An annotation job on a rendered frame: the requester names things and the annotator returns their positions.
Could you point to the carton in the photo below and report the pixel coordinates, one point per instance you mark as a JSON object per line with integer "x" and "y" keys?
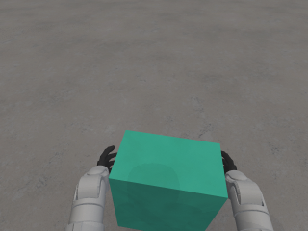
{"x": 165, "y": 183}

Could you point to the left robot forearm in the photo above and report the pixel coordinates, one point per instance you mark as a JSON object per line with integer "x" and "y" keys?
{"x": 88, "y": 204}

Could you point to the left robot hand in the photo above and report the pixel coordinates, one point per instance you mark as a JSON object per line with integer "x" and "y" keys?
{"x": 105, "y": 158}

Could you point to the right robot hand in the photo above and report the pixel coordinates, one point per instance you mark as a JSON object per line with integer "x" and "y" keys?
{"x": 228, "y": 163}

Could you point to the right robot forearm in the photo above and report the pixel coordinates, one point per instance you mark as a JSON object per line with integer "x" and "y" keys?
{"x": 248, "y": 204}

